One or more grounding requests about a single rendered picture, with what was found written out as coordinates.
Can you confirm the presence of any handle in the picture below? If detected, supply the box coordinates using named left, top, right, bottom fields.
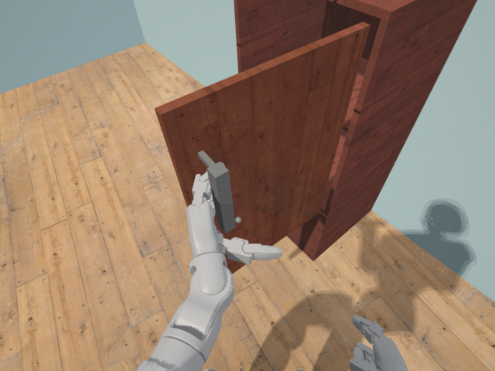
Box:
left=198, top=150, right=236, bottom=234

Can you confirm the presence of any robot left forearm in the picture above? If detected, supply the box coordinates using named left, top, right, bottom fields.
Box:
left=137, top=252, right=234, bottom=371

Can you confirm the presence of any left robot hand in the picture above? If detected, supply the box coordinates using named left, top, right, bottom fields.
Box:
left=186, top=163, right=282, bottom=265

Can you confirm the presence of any right robot hand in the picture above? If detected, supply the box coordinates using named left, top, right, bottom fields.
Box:
left=350, top=315, right=408, bottom=371

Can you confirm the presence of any cupboard door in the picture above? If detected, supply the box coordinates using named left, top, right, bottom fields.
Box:
left=155, top=22, right=370, bottom=274

